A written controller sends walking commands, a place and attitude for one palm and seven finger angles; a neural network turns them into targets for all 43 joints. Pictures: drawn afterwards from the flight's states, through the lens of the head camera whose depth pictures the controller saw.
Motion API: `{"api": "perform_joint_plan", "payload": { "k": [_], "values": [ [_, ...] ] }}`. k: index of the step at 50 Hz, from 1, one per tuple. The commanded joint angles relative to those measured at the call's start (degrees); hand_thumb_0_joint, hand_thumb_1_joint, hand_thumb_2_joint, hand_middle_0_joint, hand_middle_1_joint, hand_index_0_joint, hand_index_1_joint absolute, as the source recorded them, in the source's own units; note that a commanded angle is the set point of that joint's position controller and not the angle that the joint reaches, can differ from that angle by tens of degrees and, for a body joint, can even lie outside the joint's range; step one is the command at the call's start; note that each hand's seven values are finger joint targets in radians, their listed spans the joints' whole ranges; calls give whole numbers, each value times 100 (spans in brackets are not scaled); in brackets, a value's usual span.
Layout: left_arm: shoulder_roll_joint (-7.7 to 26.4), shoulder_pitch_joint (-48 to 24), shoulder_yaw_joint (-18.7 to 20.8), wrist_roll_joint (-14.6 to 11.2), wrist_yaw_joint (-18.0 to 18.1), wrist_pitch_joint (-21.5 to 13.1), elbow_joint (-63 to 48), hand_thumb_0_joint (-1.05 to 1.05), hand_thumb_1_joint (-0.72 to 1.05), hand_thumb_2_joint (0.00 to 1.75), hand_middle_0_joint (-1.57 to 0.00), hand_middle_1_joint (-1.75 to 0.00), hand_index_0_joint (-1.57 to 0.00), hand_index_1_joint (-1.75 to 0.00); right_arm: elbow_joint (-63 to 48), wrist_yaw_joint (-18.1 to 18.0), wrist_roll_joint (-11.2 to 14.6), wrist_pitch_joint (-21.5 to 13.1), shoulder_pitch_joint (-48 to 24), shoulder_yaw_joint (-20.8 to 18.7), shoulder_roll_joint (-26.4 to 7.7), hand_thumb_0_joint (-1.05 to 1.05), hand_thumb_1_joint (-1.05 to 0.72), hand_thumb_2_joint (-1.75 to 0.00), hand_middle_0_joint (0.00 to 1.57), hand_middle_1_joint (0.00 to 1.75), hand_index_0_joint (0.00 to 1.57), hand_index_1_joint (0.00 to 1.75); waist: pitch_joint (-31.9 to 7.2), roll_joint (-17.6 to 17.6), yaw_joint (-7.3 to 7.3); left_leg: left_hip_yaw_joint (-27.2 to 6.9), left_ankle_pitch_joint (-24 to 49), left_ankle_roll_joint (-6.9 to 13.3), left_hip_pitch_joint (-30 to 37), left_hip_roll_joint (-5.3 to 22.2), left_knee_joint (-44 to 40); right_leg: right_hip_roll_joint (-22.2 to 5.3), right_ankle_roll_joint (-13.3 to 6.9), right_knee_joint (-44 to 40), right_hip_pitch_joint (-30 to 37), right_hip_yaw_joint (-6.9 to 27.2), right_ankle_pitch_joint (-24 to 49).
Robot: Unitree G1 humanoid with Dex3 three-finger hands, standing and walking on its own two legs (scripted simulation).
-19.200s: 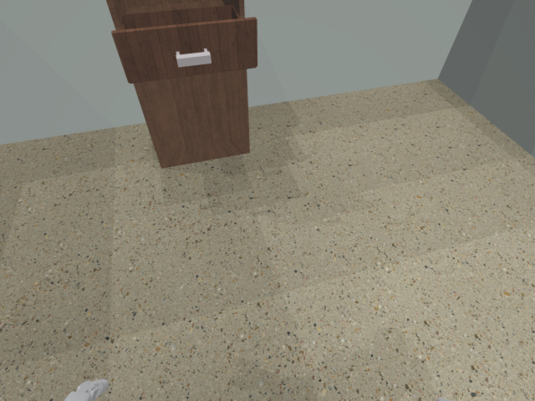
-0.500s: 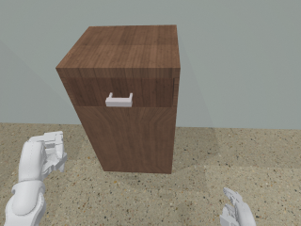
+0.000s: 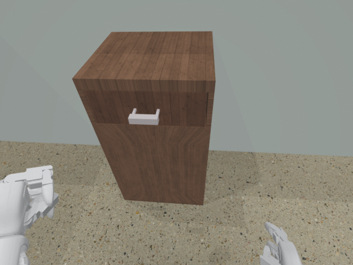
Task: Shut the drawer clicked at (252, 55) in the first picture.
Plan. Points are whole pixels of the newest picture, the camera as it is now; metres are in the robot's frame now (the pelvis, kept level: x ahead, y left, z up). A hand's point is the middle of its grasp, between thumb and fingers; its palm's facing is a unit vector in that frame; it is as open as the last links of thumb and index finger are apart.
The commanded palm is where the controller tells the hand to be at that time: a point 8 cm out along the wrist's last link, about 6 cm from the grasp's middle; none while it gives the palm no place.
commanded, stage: step back with the hand held close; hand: left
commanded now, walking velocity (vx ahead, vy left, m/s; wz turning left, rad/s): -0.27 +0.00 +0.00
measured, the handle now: (145, 115) +0.61 +0.21 -0.03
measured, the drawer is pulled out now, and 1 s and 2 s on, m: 0.00 0.00 0.00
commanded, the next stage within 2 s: stop stepping back and stand still in 1.20 s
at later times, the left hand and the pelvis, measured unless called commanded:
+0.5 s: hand (29, 209) +0.15 +0.26 +0.16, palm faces +0.31 -0.80 -0.52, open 3.3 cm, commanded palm +0.09 +0.31 +0.17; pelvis -0.04 +0.03 -0.01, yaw -1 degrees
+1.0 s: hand out of the picture +0.10 +0.28 +0.17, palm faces +0.37 -0.77 -0.52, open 3.3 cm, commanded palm +0.03 +0.31 +0.17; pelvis -0.09 +0.03 -0.01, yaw +2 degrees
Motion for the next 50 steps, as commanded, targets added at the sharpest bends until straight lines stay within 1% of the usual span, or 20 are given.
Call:
{"api": "perform_joint_plan", "payload": {
  "k": [1, 2, 4, 5, 13, 16, 21, 25, 27, 32, 34, 36, 39, 40, 42, 43, 44, 46, 49, 50],
  "values": [
    [1816, -1062, 1568, 32, 143, -654, -2007, 0, 90, 90, -140, -160, -140, -160, -1163, -14, -17, -220, -750, -227, -713, 0, -90, -90, 20, 30, 20, 30, 34, -154, -302, -374, 757, 237, -439, 108, -178, -493, 0, -729, -638, 1105, 1150],
    [1422, -455, 1338, 48, 104, -674, -1389, 0, 90, 90, -140, -160, -140, -160, -1000, 3, -49, -105, -668, -243, -591, 0, -90, -90, 20, 30, 20, 30, 3, -476, -322, -403, 699, 218, -447, 104, -91, -647, -25, -758, -670, 1038, 1063],
    [1067, -27, 1020, 62, 55, -630, -1100, 0, 90, 90, -140, -160, -140, -160, -1052, 49, -54, 54, -677, -276, -600, 0, -90, -90, 20, 30, 20, 30, 2, -629, -355, -374, 875, 188, -455, 138, -82, -655, 4, -731, -764, 958, 1093],
    [1026, 13, 991, 66, 35, -684, -1199, 0, 90, 90, -140, -160, -140, -160, -1104, 51, -70, 100, -713, -309, -636, 0, -90, -90, 20, 30, 20, 30, -84, -372, -349, -361, 1076, 184, -480, 142, -131, -625, 12, -636, -701, 845, 1276],
    [1331, 705, 1305, 30, 93, -821, -1614, 0, 90, 90, -140, -160, -140, -160, -1370, 39, 11, 420, -715, -456, -637, 0, -90, -90, 20, 30, 20, 30, -1156, -451, -311, -471, 2097, 200, -677, 338, -282, -440, 157, 146, -55, 488, 2080],
    [1454, 786, 1404, 42, 134, -851, -1959, 0, 90, 90, -140, -160, -140, -160, -1479, -1, 27, 407, -717, -461, -645, 0, -90, -90, 20, 30, 20, 30, -1350, -121, -281, -536, 2190, 221, -854, 395, -278, -386, 184, 441, 79, 480, 2199],
    [1373, 724, 1361, 113, 157, -891, -2006, 0, 90, 90, -140, -160, -140, -160, -1489, -36, 2, 317, -640, -477, -701, 0, -90, -90, 20, 30, 20, 30, -956, 123, -308, -767, 1317, 329, -1635, 580, -619, -213, 232, 809, 82, 467, 1512],
    [1254, 573, 1329, 196, 168, -956, -1859, 0, 90, 90, -140, -160, -140, -160, -1481, -52, -2, 213, -622, -501, -752, 0, -90, -90, 20, 30, 20, 30, -598, 153, -345, -923, -534, 491, -2746, 712, -931, -173, 225, 1093, 399, 593, 1010],
    [1209, 551, 1331, 230, 182, -995, -1763, 0, 90, 90, -140, -160, -140, -160, -1458, -49, 16, 165, -551, -499, -736, 0, -90, -90, 20, 30, 20, 30, -506, -86, -374, -958, -1111, 526, -3059, 723, -950, -193, 228, 1154, 453, 652, 924],
    [1255, 388, 1320, 261, 212, -1074, -1873, 0, 90, 90, -140, -160, -140, -160, -1424, -23, -23, 89, -455, -509, -700, 0, -90, -90, 20, 30, 20, 30, -387, -771, -445, -759, -1530, 426, -2754, 352, -185, -564, 66, 217, -451, 1238, -181],
    [1287, 314, 1270, 242, 248, -1119, -1980, 0, 90, 90, -140, -160, -140, -160, -1368, 3, -38, 75, -389, -508, -672, 0, -90, -90, 20, 30, 20, 30, -369, -936, -486, -615, -1355, 300, -2125, 142, 449, -856, -105, -397, -1300, 1546, -1080],
    [1345, 285, 1259, 199, 308, -1157, -2121, 0, 90, 90, -140, -160, -140, -160, -1284, 2, -58, 69, -334, -475, -597, 0, -90, -90, 20, 30, 20, 30, -499, -1032, -523, -488, -915, 176, -1455, 27, 872, -1096, -235, -649, -1894, 1508, -1330],
    [1369, 395, 1301, 189, 383, -1222, -2194, 0, 90, 90, -140, -160, -140, -160, -1255, -29, -75, 53, -386, -447, -642, 0, -90, -90, 20, 30, 20, 30, -548, -480, -543, -768, -957, 243, -1494, 180, 319, -791, -82, -287, -1850, 1052, -1150],
    [1404, 399, 1350, 199, 390, -1239, -2268, 0, 90, 90, -140, -160, -140, -160, -1284, -55, -81, 34, -465, -455, -690, 0, -90, -90, 20, 30, 20, 30, -521, -55, -534, -1079, -1254, 330, -1926, 414, -248, -519, 30, 82, -1467, 853, -1043],
    [1394, 492, 1529, 327, 386, -1320, -2215, 0, 90, 90, -140, -160, -140, -160, -1341, -84, -77, -38, -590, -461, -791, 0, -90, -90, 20, 30, 20, 30, -565, 909, -444, -1925, -2452, 684, -3652, 1192, -1538, 126, 243, 1751, 194, 501, -196],
    [1421, 439, 1601, 400, 365, -1359, -2257, 0, 90, 90, -140, -160, -140, -160, -1354, -82, -78, -72, -588, -481, -754, 0, -90, -90, 20, 30, 20, 30, -611, 1066, -385, -2167, -2844, 786, -4167, 1445, -1824, 289, 286, 2396, 635, 469, -74],
    [1463, 432, 1650, 426, 342, -1386, -2279, 0, 90, 90, -140, -160, -140, -160, -1351, -74, -86, -107, -552, -513, -728, 0, -90, -90, 20, 30, 20, 30, -653, 999, -384, -2174, -2780, 842, -4162, 1562, -1854, 316, 290, 2721, 632, 529, -186],
    [1493, 561, 1694, 382, 320, -1405, -2264, 0, 90, 90, -140, -160, -140, -160, -1355, -57, -98, -188, -526, -535, -655, 0, -90, -90, 20, 30, 20, 30, -685, 467, -368, -2071, -1671, 859, -3511, 1488, -1408, 311, 248, 2412, 196, 653, -424],
    [1330, 955, 1567, 228, 225, -1466, -2120, 0, 90, 90, -140, -160, -140, -160, -1144, 15, -146, -298, -391, -555, -694, 0, -90, -90, 20, 30, 20, 30, -675, 390, -387, -1891, -718, 769, -2519, 1325, -1185, 343, 194, 1499, -368, 577, -946],
    [1238, 952, 1459, 210, 202, -1493, -2188, 0, 90, 90, -140, -160, -140, -160, -1085, 32, -164, -355, -345, -553, -710, 0, -90, -90, 20, 30, 20, 30, -726, 586, -417, -1777, 89, 727, -1985, 1258, -1030, 323, 189, 1140, -588, 539, -836]
  ]
}}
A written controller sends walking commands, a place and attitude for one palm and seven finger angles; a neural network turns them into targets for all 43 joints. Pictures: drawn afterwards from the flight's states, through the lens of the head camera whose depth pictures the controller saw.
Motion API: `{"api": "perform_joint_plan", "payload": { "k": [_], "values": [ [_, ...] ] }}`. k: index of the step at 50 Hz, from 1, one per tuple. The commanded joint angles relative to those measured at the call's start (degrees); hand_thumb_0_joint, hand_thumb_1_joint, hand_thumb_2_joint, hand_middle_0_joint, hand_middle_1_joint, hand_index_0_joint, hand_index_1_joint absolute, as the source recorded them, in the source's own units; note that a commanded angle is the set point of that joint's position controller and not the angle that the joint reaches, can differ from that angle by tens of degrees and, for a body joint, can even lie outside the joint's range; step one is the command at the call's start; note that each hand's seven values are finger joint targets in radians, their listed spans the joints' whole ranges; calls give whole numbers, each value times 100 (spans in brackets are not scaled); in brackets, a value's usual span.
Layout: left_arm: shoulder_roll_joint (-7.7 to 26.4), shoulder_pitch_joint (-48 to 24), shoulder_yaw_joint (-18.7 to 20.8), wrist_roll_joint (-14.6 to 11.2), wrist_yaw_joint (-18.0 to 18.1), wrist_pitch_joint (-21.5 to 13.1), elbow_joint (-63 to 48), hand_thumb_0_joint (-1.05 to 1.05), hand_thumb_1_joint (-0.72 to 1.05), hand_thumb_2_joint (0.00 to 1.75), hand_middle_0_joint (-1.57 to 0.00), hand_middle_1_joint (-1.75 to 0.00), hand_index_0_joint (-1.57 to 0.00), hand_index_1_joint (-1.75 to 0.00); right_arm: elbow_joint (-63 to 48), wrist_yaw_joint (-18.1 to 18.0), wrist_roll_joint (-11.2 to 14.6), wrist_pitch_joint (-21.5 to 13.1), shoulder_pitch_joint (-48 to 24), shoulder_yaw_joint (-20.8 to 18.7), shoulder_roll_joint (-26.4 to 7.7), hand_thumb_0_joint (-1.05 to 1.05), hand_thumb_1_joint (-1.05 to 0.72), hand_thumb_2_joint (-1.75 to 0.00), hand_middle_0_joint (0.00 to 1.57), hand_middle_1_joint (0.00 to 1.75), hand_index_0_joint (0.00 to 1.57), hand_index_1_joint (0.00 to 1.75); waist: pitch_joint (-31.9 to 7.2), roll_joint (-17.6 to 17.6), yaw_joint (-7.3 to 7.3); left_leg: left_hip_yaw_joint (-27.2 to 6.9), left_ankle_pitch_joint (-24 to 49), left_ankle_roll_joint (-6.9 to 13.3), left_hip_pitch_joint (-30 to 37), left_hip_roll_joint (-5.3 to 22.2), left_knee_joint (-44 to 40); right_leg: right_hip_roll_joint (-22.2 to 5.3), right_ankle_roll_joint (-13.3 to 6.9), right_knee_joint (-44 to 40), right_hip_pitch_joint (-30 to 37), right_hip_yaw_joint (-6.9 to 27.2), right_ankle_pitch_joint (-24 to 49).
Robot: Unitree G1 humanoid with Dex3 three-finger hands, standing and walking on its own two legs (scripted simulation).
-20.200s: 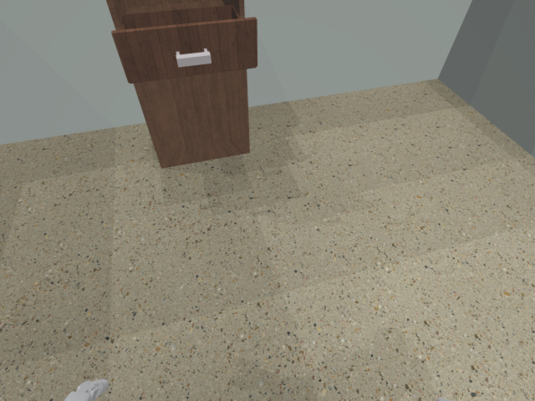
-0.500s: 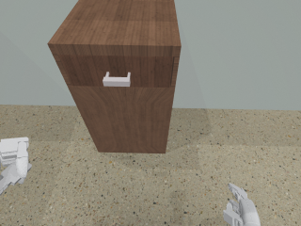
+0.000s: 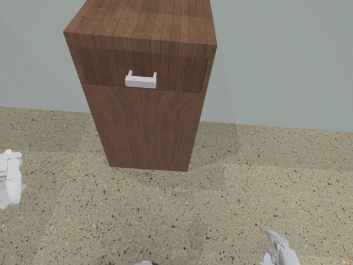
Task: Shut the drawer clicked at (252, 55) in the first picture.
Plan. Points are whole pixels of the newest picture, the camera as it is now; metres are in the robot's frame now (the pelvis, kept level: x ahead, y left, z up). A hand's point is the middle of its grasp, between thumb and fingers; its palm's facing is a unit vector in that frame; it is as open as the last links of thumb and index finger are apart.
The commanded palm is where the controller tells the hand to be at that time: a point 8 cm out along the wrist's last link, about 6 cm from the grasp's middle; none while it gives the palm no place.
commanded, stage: step back with the hand held close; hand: left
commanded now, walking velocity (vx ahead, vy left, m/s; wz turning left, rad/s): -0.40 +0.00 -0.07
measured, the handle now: (141, 77) +0.71 +0.16 -0.02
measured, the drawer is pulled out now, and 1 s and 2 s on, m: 0.00 0.00 0.00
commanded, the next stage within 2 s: stop stepping back and stand still in 0.20 s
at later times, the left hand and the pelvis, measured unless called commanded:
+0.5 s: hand out of the picture +0.07 +0.20 +0.16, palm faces +0.28 -0.83 -0.48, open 3.2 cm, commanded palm +0.02 +0.24 +0.18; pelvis -0.14 -0.03 +0.00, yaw -6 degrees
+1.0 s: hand out of the picture -0.02 +0.22 +0.18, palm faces +0.31 -0.81 -0.50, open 3.3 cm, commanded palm -0.07 +0.26 +0.18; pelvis -0.21 -0.01 +0.00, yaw -3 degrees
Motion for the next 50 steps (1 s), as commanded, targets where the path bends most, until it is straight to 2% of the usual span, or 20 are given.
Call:
{"api": "perform_joint_plan", "payload": {
  "k": [1, 5, 8, 11, 12, 14, 16, 18, 20, 22, 26, 28, 29, 37, 39, 40, 43, 48, 49, 50],
  "values": [
    [542, 275, 337, -191, -42, -453, -1170, 0, 90, 90, -140, -160, -140, -160, -674, 30, -87, -513, -616, -289, -891, 0, -90, -90, 20, 30, 20, 30, -691, 951, 124, -1400, 563, 385, 1088, 1309, -1448, -64, -40, -1091, 131, -9, -266],
    [832, 172, 434, -229, -127, -555, -1387, 0, 90, 90, -140, -160, -140, -160, -392, 161, -165, -585, -504, -315, -893, 0, -90, -90, 20, 30, 20, 30, -1874, 1169, 268, -923, 4743, 211, 3897, 1248, -511, -90, 29, -1616, -609, 16, -48],
    [1024, 156, 695, -318, -161, -558, -1852, 0, 90, 90, -140, -160, -140, -160, -629, 257, -90, -455, -641, -321, -822, 0, -90, -90, 20, 30, 20, 30, -2513, 984, 312, -546, 4880, 220, 4341, 1216, -176, -137, 164, -1633, -369, -9, 482],
    [1399, 730, 1270, -526, -191, -480, -1893, 0, 90, 90, -140, -160, -140, -160, -1174, 258, 128, -174, -1031, -160, -636, 0, -90, -90, 20, 30, 20, 30, -2293, -701, 390, 269, 2645, -81, 2660, 567, 155, -790, 487, -2135, 662, 77, 4197],
    [1468, 885, 1473, -577, -192, -464, -1612, 0, 90, 90, -140, -160, -140, -160, -1337, 197, 286, -80, -1267, -145, -662, 0, -90, -90, 20, 30, 20, 30, -1910, -1720, 396, 536, 354, -226, 1574, 198, 691, -1385, 663, -2019, 886, 280, 5917],
    [1294, 1232, 1490, -571, -191, -338, -971, 0, 90, 90, -140, -160, -140, -160, -1359, 120, 396, -17, -1518, -107, -653, 0, -90, -90, 20, 30, 20, 30, -1150, -1673, 403, 239, -1701, -245, -7, -128, 1615, -1848, 693, -1644, 983, 289, 6993],
    [945, 1189, 1152, -584, -248, -160, -812, 0, 90, 90, -140, -160, -140, -160, -1210, 49, 256, 18, -1455, -15, -471, 0, -90, -90, 20, 30, 20, 30, -908, -594, 233, 373, -1126, -253, 137, 17, 668, -1715, 151, -1279, 955, 409, 6566],
    [752, 860, 758, -519, -154, -25, -666, 0, 90, 90, -140, -160, -140, -160, -932, -69, 176, 53, -1140, -23, -720, 0, -90, -90, 20, 30, 20, 30, -975, 423, -24, 472, 1331, -168, 1740, 2, -288, -1093, 219, -857, 249, -13, 5390],
    [512, 314, 194, -448, -171, 88, -704, 0, 90, 90, -140, -160, -140, -160, -878, 3, 251, -104, -854, -138, -934, 0, -90, -90, 20, 30, 20, 30, -1051, 904, -13, -410, 3122, 252, 2784, 944, -667, -582, 429, 152, -739, -121, 1290],
    [325, 167, -96, -309, -108, 118, -195, 0, 90, 90, -140, -160, -140, -160, -764, 65, 191, -248, -506, -239, -970, 0, -90, -90, 20, 30, 20, 30, -500, 684, 115, -1027, 2462, 555, 2250, 1440, -1094, -406, 332, 272, -919, 203, -1346],
    [772, -55, 204, -137, -18, 260, -805, 0, 90, 90, -140, -160, -140, -160, -1111, -45, 154, -179, -939, -174, -908, 0, -90, -90, 20, 30, 20, 30, -124, -42, 240, -677, -1794, 226, -282, 802, -1135, -775, -14, -1467, 1098, 230, -145],
    [898, -96, 273, -126, 17, 210, -1118, 0, 90, 90, -140, -160, -140, -160, -1168, -37, 150, -63, -921, -273, -788, 0, -90, -90, 20, 30, 20, 30, 109, -1544, 125, 76, -1821, -305, 332, -294, 1816, -2401, -699, -3569, -923, 2483, -2686],
    [822, -275, 217, -143, 50, 196, -1103, 0, 90, 90, -140, -160, -140, -160, -971, -33, 93, -67, -900, -283, -804, 0, -90, -90, 20, 30, 20, 30, 410, -1373, 129, -68, -1701, -383, 421, -168, 2913, -2609, -820, -3737, -1776, 2511, -3236],
    [500, -507, 106, -23, 203, 12, -734, 0, 90, 90, -140, -160, -140, -160, -647, -231, -9, -371, -431, -111, -674, 0, -90, -90, 20, 30, 20, 30, -32, 125, -23, 475, -1751, -75, 1528, 117, -696, -1432, -579, -1854, -807, 332, -2088],
    [429, -643, 105, -4, 246, -103, -1064, 0, 90, 90, -140, -160, -140, -160, -741, -210, -2, -490, -320, -159, -856, 0, -90, -90, 20, 30, 20, 30, 1, 2108, -42, -2068, -2687, 598, 1806, 1521, -1905, -400, -103, 651, -1441, -517, -1092],
    [466, -511, 114, 30, 228, -88, -929, 0, 90, 90, -140, -160, -140, -160, -776, -180, 17, -531, -313, -129, -707, 0, -90, -90, 20, 30, 20, 30, 88, 1795, -90, -2561, -2060, 870, 1724, 1936, -1956, -384, -35, 1553, -1812, -434, -1089],
    [650, -122, 377, -41, 121, -79, -979, 0, 90, 90, -140, -160, -140, -160, -578, -20, -1, -637, -358, -174, -706, 0, -90, -90, 20, 30, 20, 30, -47, 732, 23, -1882, -287, 805, 1599, 1688, -1437, -633, -31, 1178, -1510, -283, -808],
    [527, 222, 218, -58, 90, 49, -825, 0, 90, 90, -140, -160, -140, -160, -615, 35, 24, -486, -603, -133, -753, 0, -90, -90, 20, 30, 20, 30, -64, 825, 117, -505, -1763, 264, -174, 1080, -841, -412, -117, -972, 1085, -711, -316],
    [632, 161, 292, -25, 97, 55, -714, 0, 90, 90, -140, -160, -140, -160, -623, 15, 9, -425, -650, -150, -718, 0, -90, -90, 20, 30, 20, 30, 0, 191, 149, -225, -2273, 100, -684, 768, -96, -725, -330, -1496, 1393, -22, -729],
    [717, 119, 363, -12, 106, 110, -529, 0, 90, 90, -140, -160, -140, -160, -650, 1, 16, -341, -605, -180, -657, 0, -90, -90, 20, 30, 20, 30, 169, -1042, 127, 150, -2401, -114, -1194, 213, 1236, -1659, -814, -2386, 1190, 1697, -1689]
  ]
}}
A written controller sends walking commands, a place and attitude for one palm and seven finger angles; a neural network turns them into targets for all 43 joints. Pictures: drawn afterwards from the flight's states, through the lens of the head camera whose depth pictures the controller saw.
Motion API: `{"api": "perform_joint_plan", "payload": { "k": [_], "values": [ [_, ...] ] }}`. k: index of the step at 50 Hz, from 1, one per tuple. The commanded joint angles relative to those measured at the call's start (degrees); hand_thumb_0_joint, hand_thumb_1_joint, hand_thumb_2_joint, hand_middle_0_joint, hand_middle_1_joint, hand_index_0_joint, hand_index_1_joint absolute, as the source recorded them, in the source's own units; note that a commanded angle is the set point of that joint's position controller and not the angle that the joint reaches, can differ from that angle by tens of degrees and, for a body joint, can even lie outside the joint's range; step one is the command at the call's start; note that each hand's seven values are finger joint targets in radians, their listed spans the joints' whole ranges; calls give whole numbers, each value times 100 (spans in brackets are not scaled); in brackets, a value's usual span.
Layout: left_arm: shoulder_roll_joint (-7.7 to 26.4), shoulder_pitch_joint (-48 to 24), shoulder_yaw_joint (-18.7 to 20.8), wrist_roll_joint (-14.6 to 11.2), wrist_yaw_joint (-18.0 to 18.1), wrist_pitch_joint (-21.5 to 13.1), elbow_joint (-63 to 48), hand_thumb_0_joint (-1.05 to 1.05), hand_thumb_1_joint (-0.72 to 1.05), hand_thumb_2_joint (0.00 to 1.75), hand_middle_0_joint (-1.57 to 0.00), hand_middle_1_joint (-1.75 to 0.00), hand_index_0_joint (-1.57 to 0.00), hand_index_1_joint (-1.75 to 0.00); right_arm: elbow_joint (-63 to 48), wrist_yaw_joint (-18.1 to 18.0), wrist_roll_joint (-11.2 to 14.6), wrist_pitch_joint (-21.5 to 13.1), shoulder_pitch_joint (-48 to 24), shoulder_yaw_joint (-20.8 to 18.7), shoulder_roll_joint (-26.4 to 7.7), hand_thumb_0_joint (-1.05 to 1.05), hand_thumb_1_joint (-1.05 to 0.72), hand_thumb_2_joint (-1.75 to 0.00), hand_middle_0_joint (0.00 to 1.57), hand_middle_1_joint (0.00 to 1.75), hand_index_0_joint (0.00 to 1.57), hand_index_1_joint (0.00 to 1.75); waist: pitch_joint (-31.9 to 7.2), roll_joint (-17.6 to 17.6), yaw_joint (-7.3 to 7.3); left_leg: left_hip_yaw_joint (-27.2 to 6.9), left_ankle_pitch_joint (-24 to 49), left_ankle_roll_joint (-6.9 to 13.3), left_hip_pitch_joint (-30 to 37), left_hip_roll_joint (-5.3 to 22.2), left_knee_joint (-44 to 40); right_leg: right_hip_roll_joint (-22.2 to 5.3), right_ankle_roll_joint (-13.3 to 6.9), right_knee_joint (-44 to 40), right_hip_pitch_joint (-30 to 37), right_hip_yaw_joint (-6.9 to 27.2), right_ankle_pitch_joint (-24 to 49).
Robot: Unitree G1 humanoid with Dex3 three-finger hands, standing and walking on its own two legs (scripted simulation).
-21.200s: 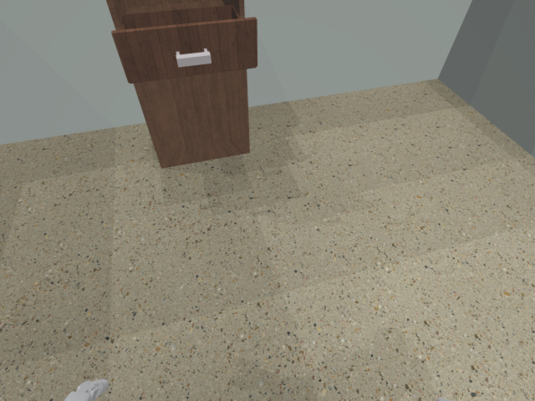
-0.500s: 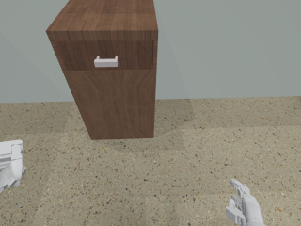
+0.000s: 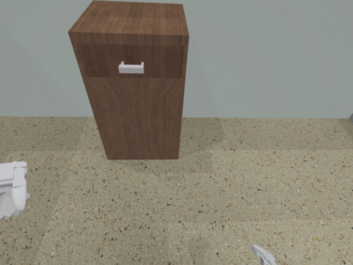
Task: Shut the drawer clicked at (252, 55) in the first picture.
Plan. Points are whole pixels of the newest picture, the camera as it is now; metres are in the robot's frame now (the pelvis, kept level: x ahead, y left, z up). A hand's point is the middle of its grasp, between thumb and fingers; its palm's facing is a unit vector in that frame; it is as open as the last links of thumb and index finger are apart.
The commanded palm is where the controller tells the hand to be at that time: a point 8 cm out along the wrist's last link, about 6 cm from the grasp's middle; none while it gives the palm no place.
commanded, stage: stop stepping back and stand still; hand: left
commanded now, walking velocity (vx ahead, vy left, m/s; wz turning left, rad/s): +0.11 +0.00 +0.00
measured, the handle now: (132, 66) +0.92 +0.22 -0.02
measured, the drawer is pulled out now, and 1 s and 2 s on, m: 0.00 0.00 0.00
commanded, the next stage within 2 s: let the arm hang, fingers relaxed in 0.08 s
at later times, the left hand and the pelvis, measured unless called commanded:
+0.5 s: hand out of the picture +0.06 +0.19 -0.16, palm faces +0.10 -0.97 -0.22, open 3.2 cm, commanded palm none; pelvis -0.02 -0.01 -0.01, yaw +5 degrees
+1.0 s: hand out of the picture -0.01 +0.19 -0.16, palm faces +0.10 -0.97 -0.22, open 7.1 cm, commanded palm none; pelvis -0.01 +0.01 +0.01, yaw +5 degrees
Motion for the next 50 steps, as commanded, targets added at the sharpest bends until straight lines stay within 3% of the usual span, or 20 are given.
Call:
{"api": "perform_joint_plan", "payload": {
  "k": [1, 3, 7, 8, 9, 10, 11, 12, 14, 17, 19, 20, 21, 22, 23, 25, 26, 30, 39, 50],
  "values": [
    [832, -492, 613, -59, 56, -157, -734, 0, 90, 90, -140, -160, -140, -160, -930, -127, 23, -69, -1025, -510, -1000, 0, -90, -90, 20, 30, 20, 30, 242, -1543, 156, 155, -1179, 171, -2253, -180, 2158, -2091, -1052, -2482, 951, 3452, -1445],
    [867, -861, 708, -34, 53, -243, -741, 0, 90, 90, -140, -160, -140, -160, -720, -110, -19, -97, -857, -501, -987, 0, -90, -90, 20, 30, 20, 30, -165, -893, 54, -86, -810, 133, -1708, 37, 2597, -1985, -1077, -2333, 612, 2802, -974],
    [675, -625, 500, -42, 37, -264, -1069, 0, 90, 90, -140, -160, -140, -160, -807, -204, -15, -92, -1051, -345, -825, 0, -90, -90, 20, 30, 20, 30, 46, -600, 18, 316, -280, 206, 465, 100, 12, -1268, -666, -1678, -947, 1059, -1314],
    [648, -576, 476, -70, 43, -302, -1172, 0, 90, 90, -140, -160, -140, -160, -799, -235, -33, -143, -1018, -345, -868, 0, -90, -90, 20, 30, 20, 30, 46, -8, 19, 356, -236, 193, 724, -13, -557, -995, -519, -1291, -958, 836, -1325],
    [-851, -1394, -1678, 411, -745, 919, 3658, 0, 90, 90, -140, -160, -140, -160, 648, 475, -76, -82, -150, -667, -1648, 0, -90, -90, 20, 30, 20, 30, 315, 1479, -505, -1321, 1007, 553, 572, 875, -341, -742, -72, 1080, -2344, 21, -178],
    [-999, -1254, -1570, 323, -795, 1378, 3591, 0, 90, 90, -136, -156, -136, -156, 276, 405, -104, 340, 39, -701, -1549, 0, -90, -90, 20, 30, 20, 30, 354, 2058, -372, -2491, 1282, 1003, 72, 1639, -1450, -139, 175, 2329, -2200, 216, -1117],
    [-930, -1219, -1508, 327, -826, 1455, 3470, 0, 90, 90, -132, -151, -132, -151, 52, 333, -145, 406, -68, -664, -1689, 0, -90, -90, 20, 30, 20, 30, 267, 1503, -326, -2868, 1454, 1348, -303, 1881, -1441, -135, 171, 3178, -2055, 833, -922],
    [-881, -1558, -1577, 336, -853, 1443, 3541, 0, 90, 90, -128, -147, -128, -147, -75, 304, -207, 391, -279, -637, -1524, 0, -90, -90, 20, 30, 20, 30, -23, 536, -230, -2875, 975, 1392, -745, 1863, -1427, -263, 141, 3348, -1801, 918, -893],
    [-886, -1981, -1687, 306, -873, 1379, 4280, 0, 90, 90, -120, -138, -120, -138, -92, 272, -274, 376, -488, -565, -1447, 0, -90, -90, 20, 30, 20, 30, -85, -183, -72, -2177, 1805, 1202, -628, 1481, -1221, -276, 194, 2933, -1412, 886, -763],
    [-854, -2077, -1851, 258, -895, 1394, 5497, 0, 90, 90, -108, -125, -108, -125, 187, 218, -263, 483, -674, -516, -1538, 0, -90, -90, 20, 30, 20, 30, -430, 299, 208, -1158, 2844, 895, -253, 972, -926, -85, 247, 1161, -372, 436, -375],
    [-606, -1749, -1868, 218, -865, 1373, 6306, 0, 90, 90, -100, -117, -100, -117, 372, 233, -141, 598, -715, -500, -1401, 0, -90, -90, 20, 30, 20, 30, -536, 905, 366, -716, 1614, 534, -622, 526, -671, -57, 199, -193, 711, 505, 806],
    [-299, -1694, -1870, 229, -833, 1335, 6612, 0, 90, 90, -96, -112, -96, -112, 429, 253, -64, 647, -632, -453, -1169, 0, -90, -90, 20, 30, 20, 30, -507, 471, 371, -510, 530, 287, -924, 147, -373, -408, 46, -776, 953, 1241, 961],
    [-138, -1766, -1898, 231, -827, 1317, 6879, 0, 90, 90, -92, -108, -92, -108, 451, 278, -24, 726, -592, -400, -853, 0, -90, -90, 20, 30, 20, 30, -213, -76, 239, -201, -692, 85, -949, -205, -20, -1107, -245, -1493, 310, 2129, 171],
    [10, -2041, -1925, 230, -845, 1331, 7029, 0, 90, 90, -88, -104, -88, -104, 550, 303, -39, 806, -456, -384, -803, 0, -90, -90, 20, 30, 20, 30, -7, -112, 92, -41, -823, 61, -557, -277, 289, -1491, -527, -2057, -411, 2460, -868],
    [39, -2373, -1966, 227, -868, 1374, 7166, 0, 90, 90, -84, -99, -84, -99, 689, 343, -57, 847, -296, -394, -795, 0, -90, -90, 20, 30, 20, 30, 136, 188, -85, 17, -560, 88, -16, -291, 297, -1421, -613, -2121, -1048, 2205, -1617],
    [-387, -2537, -1923, 239, -792, 1346, 7470, 0, 90, 90, -76, -91, -76, -91, 962, 294, -122, 921, -108, -486, -783, 0, -90, -90, 20, 30, 20, 30, 22, -384, -132, -99, -164, 102, 292, -230, 369, -912, -462, -1902, -1153, 1752, -1167],
    [-470, -2591, -1969, 218, -790, 1344, 7633, 0, 90, 90, -72, -86, -72, -86, 1112, 288, -119, 902, -14, -472, -750, 0, -90, -90, 20, 30, 20, 30, 55, -124, -133, -192, 84, 135, 421, -169, 136, -852, -434, -1720, -1068, 1550, -747],
    [-578, -2339, -2051, 160, -786, 1372, 8210, 0, 90, 90, -56, -69, -56, -69, 1397, 239, -111, 849, -116, -468, -960, 0, -90, -90, 20, 30, 20, 30, 213, 608, 107, -948, -364, 269, -321, 367, -1221, -349, -172, -1238, -154, 969, -95],
    [-627, -2143, -2070, 146, -756, 1329, 9135, 0, 90, 90, -20, -30, -20, -30, 2037, 189, -69, 797, 100, -479, -859, 0, -90, -90, 20, 30, 20, 30, 155, 158, 158, -742, -277, 246, 1, 295, -1538, -446, -165, -1424, 202, 930, 288],
    [-756, -2188, -2087, 167, -712, 1305, 9583, 0, 90, 90, -20, -30, -20, -30, 2395, 168, -56, 781, 56, -468, -730, 0, -90, -90, 20, 30, 20, 30, 467, 231, 146, -644, -8, 204, 91, 292, -1599, -467, -138, -1479, 119, 938, 499]
  ]
}}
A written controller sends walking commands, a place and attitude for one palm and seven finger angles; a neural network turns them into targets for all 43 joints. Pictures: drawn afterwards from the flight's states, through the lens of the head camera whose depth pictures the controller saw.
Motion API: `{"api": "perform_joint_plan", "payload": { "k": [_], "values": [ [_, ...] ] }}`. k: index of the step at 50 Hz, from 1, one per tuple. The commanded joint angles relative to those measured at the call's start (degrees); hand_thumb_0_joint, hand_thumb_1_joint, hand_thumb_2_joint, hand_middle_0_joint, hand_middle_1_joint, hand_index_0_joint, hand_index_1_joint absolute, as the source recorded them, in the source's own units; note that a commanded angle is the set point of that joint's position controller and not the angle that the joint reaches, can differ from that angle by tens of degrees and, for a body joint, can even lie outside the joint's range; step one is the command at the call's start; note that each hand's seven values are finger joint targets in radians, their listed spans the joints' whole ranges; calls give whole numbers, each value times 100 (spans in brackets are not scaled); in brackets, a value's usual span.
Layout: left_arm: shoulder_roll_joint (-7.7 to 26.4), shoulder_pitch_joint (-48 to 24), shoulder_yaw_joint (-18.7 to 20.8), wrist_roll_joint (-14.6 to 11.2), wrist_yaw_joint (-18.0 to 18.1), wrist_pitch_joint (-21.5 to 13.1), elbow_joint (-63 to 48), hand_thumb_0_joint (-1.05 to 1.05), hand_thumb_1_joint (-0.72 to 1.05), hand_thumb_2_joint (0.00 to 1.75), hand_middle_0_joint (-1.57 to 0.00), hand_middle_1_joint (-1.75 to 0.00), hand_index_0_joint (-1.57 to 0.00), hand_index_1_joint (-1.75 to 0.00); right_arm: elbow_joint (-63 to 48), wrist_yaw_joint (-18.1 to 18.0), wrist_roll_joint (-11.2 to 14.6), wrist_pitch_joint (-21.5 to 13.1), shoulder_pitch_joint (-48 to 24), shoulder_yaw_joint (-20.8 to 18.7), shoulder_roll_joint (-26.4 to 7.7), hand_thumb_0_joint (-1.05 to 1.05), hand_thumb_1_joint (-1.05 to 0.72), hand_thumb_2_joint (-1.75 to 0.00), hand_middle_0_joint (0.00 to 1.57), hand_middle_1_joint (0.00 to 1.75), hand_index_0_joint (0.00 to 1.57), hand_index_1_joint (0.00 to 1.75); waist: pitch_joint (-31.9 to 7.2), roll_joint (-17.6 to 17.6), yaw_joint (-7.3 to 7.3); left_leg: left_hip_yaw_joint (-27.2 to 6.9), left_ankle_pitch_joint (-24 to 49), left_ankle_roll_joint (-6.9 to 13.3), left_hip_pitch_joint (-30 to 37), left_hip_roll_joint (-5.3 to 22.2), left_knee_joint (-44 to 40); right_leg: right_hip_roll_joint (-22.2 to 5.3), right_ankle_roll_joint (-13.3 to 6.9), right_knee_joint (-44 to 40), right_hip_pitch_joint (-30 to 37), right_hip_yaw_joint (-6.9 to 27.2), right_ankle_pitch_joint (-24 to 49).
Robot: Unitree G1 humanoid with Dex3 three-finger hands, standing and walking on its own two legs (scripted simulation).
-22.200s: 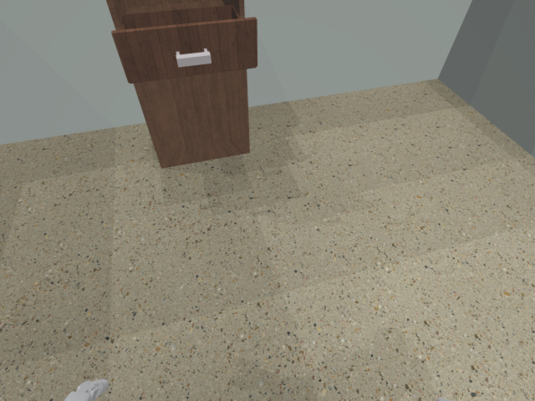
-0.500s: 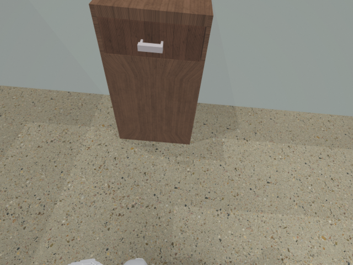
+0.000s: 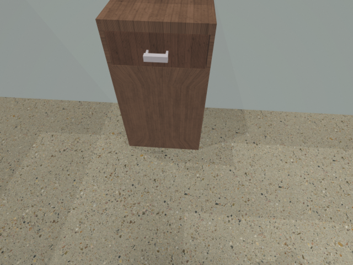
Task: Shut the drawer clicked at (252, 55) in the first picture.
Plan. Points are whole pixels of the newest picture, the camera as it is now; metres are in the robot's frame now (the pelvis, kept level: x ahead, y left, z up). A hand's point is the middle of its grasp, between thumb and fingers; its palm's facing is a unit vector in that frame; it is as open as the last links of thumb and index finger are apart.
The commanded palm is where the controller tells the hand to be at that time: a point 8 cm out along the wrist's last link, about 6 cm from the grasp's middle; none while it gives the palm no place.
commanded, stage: let the arm hang, fingers relaxed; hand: left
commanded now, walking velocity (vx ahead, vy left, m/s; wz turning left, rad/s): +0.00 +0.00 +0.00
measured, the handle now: (156, 55) +0.94 +0.14 -0.03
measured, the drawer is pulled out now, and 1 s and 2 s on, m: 0.00 0.00 0.00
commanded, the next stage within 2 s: look to check the result in 0.28 s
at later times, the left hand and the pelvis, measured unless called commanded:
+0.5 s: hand out of the picture +0.06 +0.17 -0.17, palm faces +0.01 -0.97 -0.22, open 7.4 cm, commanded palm none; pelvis +0.02 -0.01 +0.00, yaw +0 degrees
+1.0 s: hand out of the picture +0.09 +0.20 -0.16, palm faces +0.00 -0.96 -0.27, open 7.4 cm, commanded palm none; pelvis +0.03 -0.02 +0.01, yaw -1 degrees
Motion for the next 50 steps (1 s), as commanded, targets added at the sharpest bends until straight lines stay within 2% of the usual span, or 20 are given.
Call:
{"api": "perform_joint_plan", "payload": {
  "k": [1, 11, 18, 26, 30, 36, 44, 50],
  "values": [
    [640, 202, 165, 27, 28, -92, -88, 0, 90, 90, -20, -30, -20, -30, -118, -41, -13, -74, 308, -123, -613, 0, -90, -90, 20, 30, 20, 30, 104, 43, -21, -555, -782, 127, 83, 517, -799, -321, -325, -666, -304, 275, -657],
    [643, 16, 186, 15, 42, -164, 3, 0, 90, 90, -20, -30, -20, -30, 1, -71, 5, -139, 176, -110, -628, 0, -90, -90, 20, 30, 20, 30, -156, -43, -36, -408, 346, 95, 468, 543, -569, -403, -319, -648, -18, 291, 154],
    [670, -50, 197, 8, 42, -168, 42, 0, 90, 90, -20, -30, -20, -30, 72, -84, -1, -138, 96, -109, -704, 0, -90, -90, 20, 30, 20, 30, -174, 2, -39, -376, 384, 75, 573, 568, -585, -391, -322, -713, 62, 322, 223],
    [791, -156, 225, 8, 36, -190, 56, 0, 90, 90, -20, -30, -20, -30, 100, -90, 4, -148, 13, -131, -814, 0, -90, -90, 20, 30, 20, 30, -199, -160, -45, -345, 523, 74, 685, 599, -587, -401, -339, -752, 139, 341, 445],
    [886, -202, 236, 11, 30, -194, 42, 0, 90, 90, -20, -30, -20, -30, 76, -84, 9, -137, -92, -155, -930, 0, -90, -90, 20, 30, 20, 30, -77, -135, -40, -346, 403, 69, 694, 579, -612, -389, -350, -828, 66, 390, 321],
    [1046, -337, 276, 6, 14, -223, 9, 0, 90, 90, -20, -30, -20, -30, 86, -83, 5, -173, -181, -165, -1058, 0, -90, -90, 20, 30, 20, 30, -254, -93, -43, -330, 575, 68, 777, 619, -635, -424, -363, -819, 252, 375, 601],
    [1241, -538, 289, 4, -19, -222, -29, 0, 90, 90, -20, -30, -20, -30, 56, -73, -6, -181, -391, -170, -1324, 0, -90, -90, 20, 30, 20, 30, -124, -46, -36, -401, 379, 67, 730, 642, -771, -412, -374, -927, 222, 405, 309],
    [1429, -661, 318, 10, -32, -252, -69, 0, 90, 90, -20, -30, -20, -30, 6, -58, 3, -211, -532, -194, -1532, 0, -90, -90, 20, 30, 20, 30, -379, -62, -27, -420, 642, 75, 888, 669, -770, -459, -376, -917, 385, 401, 585]
  ]
}}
